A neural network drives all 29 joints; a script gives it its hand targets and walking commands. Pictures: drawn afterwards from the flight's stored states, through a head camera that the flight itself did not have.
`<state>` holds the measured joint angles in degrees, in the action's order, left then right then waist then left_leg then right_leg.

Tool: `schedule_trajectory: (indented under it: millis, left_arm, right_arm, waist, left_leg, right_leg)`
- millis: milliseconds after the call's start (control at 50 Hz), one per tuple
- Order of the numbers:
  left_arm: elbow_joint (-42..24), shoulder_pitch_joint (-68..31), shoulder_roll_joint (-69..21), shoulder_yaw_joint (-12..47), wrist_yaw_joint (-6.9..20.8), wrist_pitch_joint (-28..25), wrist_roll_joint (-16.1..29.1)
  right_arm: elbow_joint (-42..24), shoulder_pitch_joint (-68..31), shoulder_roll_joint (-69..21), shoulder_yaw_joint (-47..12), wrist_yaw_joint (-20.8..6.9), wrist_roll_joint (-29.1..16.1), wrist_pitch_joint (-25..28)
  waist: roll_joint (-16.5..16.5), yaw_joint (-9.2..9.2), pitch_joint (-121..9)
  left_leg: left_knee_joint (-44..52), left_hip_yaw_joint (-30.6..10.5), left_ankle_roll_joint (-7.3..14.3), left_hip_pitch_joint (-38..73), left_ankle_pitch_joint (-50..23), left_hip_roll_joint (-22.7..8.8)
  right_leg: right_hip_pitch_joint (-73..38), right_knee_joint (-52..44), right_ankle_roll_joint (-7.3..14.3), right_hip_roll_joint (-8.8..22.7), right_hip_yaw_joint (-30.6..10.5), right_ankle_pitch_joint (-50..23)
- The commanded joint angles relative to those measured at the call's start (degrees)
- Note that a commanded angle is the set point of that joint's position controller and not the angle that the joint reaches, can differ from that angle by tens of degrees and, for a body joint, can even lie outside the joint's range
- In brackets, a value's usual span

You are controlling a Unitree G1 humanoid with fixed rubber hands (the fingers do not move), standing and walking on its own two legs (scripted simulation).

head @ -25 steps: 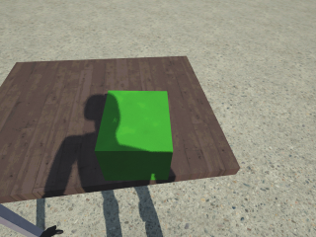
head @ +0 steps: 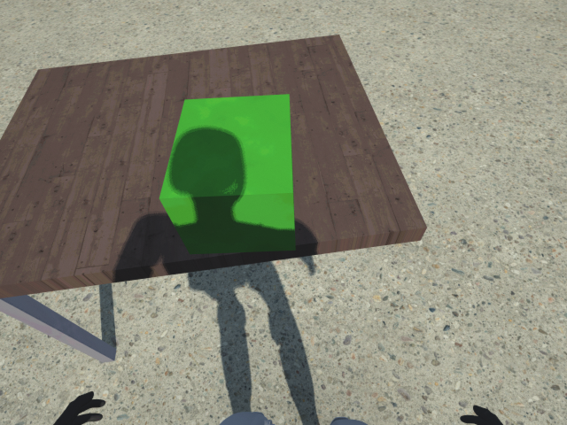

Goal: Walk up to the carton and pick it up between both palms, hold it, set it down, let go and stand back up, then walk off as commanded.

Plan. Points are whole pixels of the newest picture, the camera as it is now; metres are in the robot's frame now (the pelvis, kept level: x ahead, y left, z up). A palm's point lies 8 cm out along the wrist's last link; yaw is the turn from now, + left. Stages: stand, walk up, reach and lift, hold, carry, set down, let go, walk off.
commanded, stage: walk off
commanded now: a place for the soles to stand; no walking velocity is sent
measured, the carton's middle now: (239, 174) +0.57 +0.08 -0.02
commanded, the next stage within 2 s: none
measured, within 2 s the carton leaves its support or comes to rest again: neither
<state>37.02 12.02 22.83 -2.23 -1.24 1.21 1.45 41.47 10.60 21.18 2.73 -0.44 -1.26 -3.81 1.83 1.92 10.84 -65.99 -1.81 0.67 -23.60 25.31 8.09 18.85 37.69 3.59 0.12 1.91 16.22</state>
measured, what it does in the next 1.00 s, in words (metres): walks backwards: left foot, then right foot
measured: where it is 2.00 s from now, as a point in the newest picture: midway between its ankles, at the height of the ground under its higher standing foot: outside the picture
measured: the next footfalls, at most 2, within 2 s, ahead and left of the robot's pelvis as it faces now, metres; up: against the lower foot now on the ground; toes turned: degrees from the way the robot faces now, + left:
left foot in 0.30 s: -0.05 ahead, +0.15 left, +0.00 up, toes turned -2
right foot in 0.86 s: -0.20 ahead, +0.02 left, +0.00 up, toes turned +11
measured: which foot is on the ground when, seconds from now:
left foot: up 0.00-0.28, down 0.30-0.84, up 0.86-1.00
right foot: down 0.00-0.30, up 0.32-0.84, down 0.86-1.00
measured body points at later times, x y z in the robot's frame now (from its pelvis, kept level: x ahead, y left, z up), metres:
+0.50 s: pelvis -0.17 +0.11 -0.01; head -0.11 +0.15 +0.44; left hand -0.03 +0.43 -0.13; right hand -0.11 -0.21 -0.09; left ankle -0.09 +0.16 -0.72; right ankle -0.14 -0.07 -0.62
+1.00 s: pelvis -0.29 +0.15 -0.01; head -0.26 +0.17 +0.44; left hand -0.24 +0.49 -0.12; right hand -0.16 -0.16 -0.10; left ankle -0.32 +0.21 -0.63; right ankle -0.24 +0.02 -0.72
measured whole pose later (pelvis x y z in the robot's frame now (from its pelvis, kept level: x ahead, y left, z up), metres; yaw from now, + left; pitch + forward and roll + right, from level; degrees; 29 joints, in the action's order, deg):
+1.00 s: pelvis -0.29 +0.15 -0.01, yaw +4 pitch -6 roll -3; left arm 40.0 18.1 24.2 -4.3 -1.4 6.3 1.4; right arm 43.2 10.9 21.7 4.4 0.1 -1.0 -3.9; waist 1.0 0.7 10.1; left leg -75.9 -4.4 -2.1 -25.5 21.5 9.3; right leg 13.4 36.2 3.9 -5.3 -5.5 17.7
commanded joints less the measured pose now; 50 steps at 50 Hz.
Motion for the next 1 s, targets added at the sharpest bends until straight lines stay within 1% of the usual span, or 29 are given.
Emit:
schedule_trajectory:
  millis: [0,160,200,220,240,260,280,300,320,340,400,460,540,560,580,600,640,680,720,740,760,780,800,820,880,900,920,960,980]
  left_arm:
    - [-4.2,1.3,13.2,-5.6,-1.1,-0.8,-3.6]
    - [-3.9,-6.2,14.3,-5.9,-0.4,0.1,-3.9]
    - [-4.3,-10.1,15.2,-6.0,-0.2,0.5,-3.3]
    - [-4.2,-11.9,15.1,-5.8,-0.3,0.7,-3.8]
    - [-4.3,-12.8,13.1,-5.4,-0.8,1.2,-3.4]
    - [-5.1,-10.6,10.2,-4.6,-1.0,1.3,-2.6]
    - [-4.4,-7.5,10.3,-4.6,-1.2,2.3,-2.2]
    - [-1.9,-3.9,11.8,-4.6,-1.2,2.3,-1.6]
    - [-2.0,-2.9,13.4,-5.3,-1.4,2.2,-2.2]
    - [-1.0,-3.9,14.8,-5.7,-1.7,2.5,-2.4]
    - [3.8,-1.3,14.8,-5.9,-1.5,2.4,-1.8]
    - [2.4,-1.0,14.2,-6.4,-0.9,2.3,-2.1]
    - [1.6,1.4,13.3,-5.9,-0.9,2.5,-2.5]
    - [2.7,3.3,12.8,-5.8,-0.7,2.9,-2.3]
    - [3.0,2.2,12.8,-5.9,-0.6,2.9,-1.9]
    - [3.9,6.8,12.5,-5.5,-0.2,3.6,-2.1]
    - [4.8,14.1,14.0,-6.0,0.0,4.2,-2.7]
    - [6.9,25.6,15.2,-6.6,0.0,4.1,-3.3]
    - [7.2,24.9,12.9,-6.8,0.1,4.5,-2.5]
    - [7.9,27.9,13.9,-7.5,0.2,4.1,-2.7]
    - [7.0,23.8,12.4,-7.2,0.6,3.9,-1.9]
    - [4.5,17.5,13.5,-7.6,0.7,3.3,-2.0]
    - [0.4,2.6,13.4,-7.2,0.1,3.2,-3.0]
    - [-4.4,-3.1,15.4,-6.8,-0.1,3.4,-3.1]
    - [-6.3,-16.0,13.9,-6.0,-1.5,2.0,-4.1]
    - [-6.9,-12.3,12.1,-5.4,-1.2,1.8,-3.6]
    - [-7.0,-12.5,11.9,-5.4,-0.9,1.7,-3.6]
    - [-6.1,-6.3,11.0,-5.2,0.0,2.6,-4.4]
    - [-5.5,-4.7,11.7,-5.3,0.3,2.6,-4.1]
  right_arm:
    - [-4.6,2.6,12.3,4.0,1.2,2.4,1.3]
    - [-1.9,7.9,13.9,4.9,0.0,2.7,0.5]
    - [-0.1,14.1,13.6,6.0,-0.5,2.6,0.7]
    - [0.8,18.7,13.2,6.1,-0.6,3.0,0.9]
    - [1.4,21.3,13.9,5.7,-0.9,3.1,1.3]
    - [-1.0,14.4,15.3,5.5,-0.4,4.6,1.4]
    - [-3.6,5.3,18.9,5.8,0.2,5.2,1.6]
    - [-4.7,-1.2,18.5,5.4,0.9,5.2,1.7]
    - [-5.9,-3.9,21.8,6.1,1.3,4.7,2.2]
    - [-6.1,-5.2,21.2,6.2,1.8,4.3,2.3]
    - [-3.6,-2.9,17.5,5.1,2.0,4.0,3.0]
    - [-3.2,2.2,13.6,5.3,1.6,4.1,3.6]
    - [-3.0,6.2,12.8,5.7,2.5,3.4,3.9]
    - [-3.4,7.8,14.2,6.2,2.5,3.3,3.7]
    - [-2.8,6.7,13.3,6.1,2.6,3.5,3.8]
    - [-3.5,5.7,14.3,6.7,2.8,2.8,3.4]
    - [-5.1,-2.2,16.1,6.6,2.3,2.6,2.5]
    - [-8.6,-7.9,17.0,7.0,1.9,2.8,1.8]
    - [-8.0,-7.1,15.7,6.1,1.5,3.3,1.0]
    - [-7.6,-7.8,15.8,6.9,1.6,3.3,0.6]
    - [-6.3,-5.3,14.3,6.9,1.6,3.3,0.2]
    - [-5.0,-1.4,13.8,6.9,1.4,2.0,0.1]
    - [-2.6,4.5,10.1,5.6,1.6,1.4,0.6]
    - [-2.5,7.0,10.6,6.0,2.3,1.6,0.2]
    - [0.5,8.6,14.7,7.0,2.1,1.5,-0.6]
    - [-0.3,5.3,15.2,6.4,1.9,1.6,-0.3]
    - [0.0,7.9,15.4,6.0,1.9,1.2,0.0]
    - [-0.8,6.1,13.7,4.3,2.4,0.5,1.0]
    - [-1.4,5.6,13.8,4.2,2.4,0.3,1.8]
  waist:
    - [-8.7,-4.08,-12.3]
    - [-12.1,-1.6,-7.1]
    - [-10.4,1.79,-8.2]
    - [-9.4,4.92,-9.7]
    - [1.8,7.03,-8.2]
    - [9.7,4.58,-5.6]
    - [11.3,0.17,-0.8]
    - [5.4,-2.18,-1.8]
    - [8.1,-1.23,-3.3]
    - [5.0,-1.92,-0.9]
    - [5.3,-0.59,-0.7]
    - [2.5,0.16,-7.9]
    - [-0.9,-0.2,-14.1]
    - [3.6,-0.52,-15.9]
    - [6.8,0.15,-14.0]
    - [3.6,-1.82,-12.6]
    - [11.8,-4.67,-10.7]
    - [15.5,-9.26,-12.7]
    - [13.2,-8.47,-14.2]
    - [13.4,-10.64,-16.2]
    - [8.0,-8.98,-17.5]
    - [-3.9,-7.39,-19.2]
    - [-16.5,-2.25,-12.0]
    - [-16.2,-0.76,-9.2]
    - [-16.3,3.48,3.2]
    - [-10.9,1.32,5.0]
    - [-9.9,3.04,3.9]
    - [-12.3,-0.65,2.4]
    - [-11.8,-0.34,0.2]
  left_leg:
    - [1.9,-5.4,-0.8,-5.8,7.1,-4.1]
    - [8.9,-1.4,1.3,4.5,5.7,-6.2]
    - [17.2,-2.5,2.0,14.6,-1.2,-8.4]
    - [25.7,-5.5,2.8,18.9,-1.8,-10.0]
    - [34.5,-12.9,3.2,15.8,3.3,-11.6]
    - [40.1,-26.0,4.8,5.6,7.8,-18.4]
    - [52.0,-38.9,6.1,-7.0,11.6,-24.6]
    - [50.7,-33.7,6.8,-10.5,9.8,-23.5]
    - [54.7,-34.9,5.3,-11.8,17.6,-25.0]
    - [55.8,-33.6,1.6,-12.1,19.8,-23.5]
    - [53.0,-25.7,-4.3,-0.5,15.3,-17.5]
    - [49.0,-23.3,-0.9,12.4,9.4,-17.0]
    - [45.0,-21.3,-5.3,26.9,-11.6,-17.2]
    - [46.3,-19.8,-7.5,27.9,-12.6,-17.0]
    - [46.2,-19.3,-5.1,28.0,-7.7,-15.2]
    - [51.1,-17.2,-10.3,21.5,-4.2,-14.8]
    - [59.6,-11.8,-14.7,13.7,2.3,-12.8]
    - [64.4,-8.5,-22.3,11.2,-6.5,-12.2]
    - [58.2,-10.6,-11.8,13.0,-3.8,-15.5]
    - [52.5,-7.5,-13.5,14.9,-7.0,-12.3]
    - [40.3,-5.0,-7.8,16.1,-1.2,-10.5]
    - [19.5,-6.3,-3.9,16.7,7.4,-8.6]
    - [3.0,-1.9,-1.8,12.4,8.6,0.0]
    - [-12.0,-5.9,-1.1,10.6,8.1,1.4]
    - [-24.4,-14.7,1.3,16.4,0.0,0.5]
    - [-20.8,-12.4,1.4,10.9,-0.8,0.9]
    - [-18.2,-10.1,0.8,9.7,-1.9,-0.9]
    - [3.9,-7.0,1.6,2.3,5.2,-5.1]
    - [12.2,-7.4,2.0,0.5,9.6,-8.3]
  right_leg:
    - [-13.0,-9.9,12.2,19.1,-19.1,-29.3]
    - [5.1,-18.2,9.1,16.1,-16.8,7.3]
    - [14.7,-16.4,6.4,15.8,-15.0,15.2]
    - [17.6,-8.6,3.6,12.9,-11.9,18.1]
    - [18.7,5.4,1.1,5.9,-8.5,18.1]
    - [18.0,21.4,-1.5,-1.7,-7.5,14.5]
    - [16.1,31.6,-3.0,-6.9,-11.8,16.0]
    - [13.1,36.5,-2.4,-7.5,-15.7,13.1]
    - [13.4,39.8,-2.9,-8.9,-16.3,10.8]
    - [14.1,40.7,-2.5,-9.6,-18.9,7.5]
    - [17.2,39.2,-3.8,-9.4,-17.8,5.5]
    - [17.1,37.6,-4.2,-9.4,-14.2,5.8]
    - [17.4,28.1,-4.1,-8.3,-14.6,7.1]
    - [14.7,26.6,-3.1,-8.7,-13.0,7.9]
    - [16.3,27.6,-3.5,-9.0,-14.9,7.8]
    - [11.5,25.2,-2.2,-10.0,-12.9,6.6]
    - [2.7,22.5,-2.9,-10.8,-7.2,7.3]
    - [-7.3,13.5,-3.2,-11.4,-1.5,9.9]
    - [-9.1,1.6,-2.0,-6.0,-3.4,8.6]
    - [-13.5,-6.5,0.9,-4.7,-2.3,8.1]
    - [-13.0,-13.8,4.4,-2.5,-3.8,5.5]
    - [-8.7,-15.9,7.7,2.3,-12.5,-3.4]
    - [5.9,-20.0,12.2,9.9,-31.7,-3.9]
    - [16.2,-24.2,15.4,15.2,-39.4,4.6]
    - [31.9,-28.5,11.2,13.6,-35.1,11.2]
    - [27.7,-25.5,10.3,11.2,-34.0,10.1]
    - [22.4,-22.9,9.0,10.8,-31.1,6.4]
    - [8.6,-17.8,8.5,11.1,-27.0,-1.4]
    - [2.0,-12.4,8.1,11.4,-24.6,-13.2]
